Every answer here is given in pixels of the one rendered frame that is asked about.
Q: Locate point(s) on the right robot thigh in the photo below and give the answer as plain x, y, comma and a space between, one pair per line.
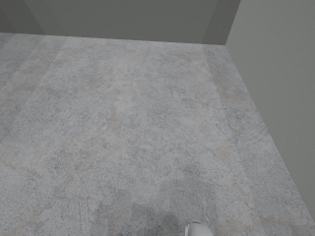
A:
197, 229

